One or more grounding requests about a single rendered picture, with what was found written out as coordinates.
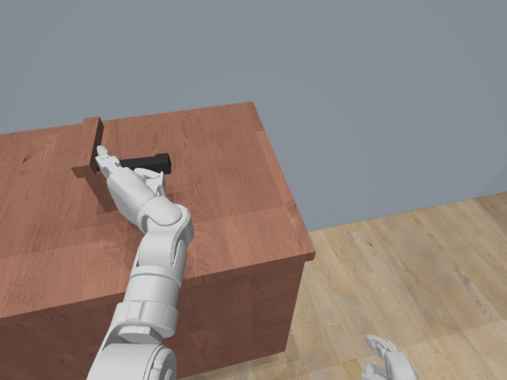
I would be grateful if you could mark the left robot hand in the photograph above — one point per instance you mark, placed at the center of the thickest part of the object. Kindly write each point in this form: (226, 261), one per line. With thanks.
(129, 189)

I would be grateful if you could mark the left robot upper arm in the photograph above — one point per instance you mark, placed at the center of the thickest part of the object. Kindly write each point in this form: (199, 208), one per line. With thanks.
(135, 362)

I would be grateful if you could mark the right robot hand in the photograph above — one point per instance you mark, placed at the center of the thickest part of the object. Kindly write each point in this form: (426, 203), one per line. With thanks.
(398, 367)

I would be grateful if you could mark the left robot forearm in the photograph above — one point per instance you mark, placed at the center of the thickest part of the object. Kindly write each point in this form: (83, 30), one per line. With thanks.
(148, 312)

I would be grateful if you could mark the tap lever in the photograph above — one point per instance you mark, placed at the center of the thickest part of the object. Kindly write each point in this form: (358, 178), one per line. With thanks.
(158, 163)

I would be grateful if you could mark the counter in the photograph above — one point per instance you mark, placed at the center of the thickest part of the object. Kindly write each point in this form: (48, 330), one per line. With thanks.
(66, 252)

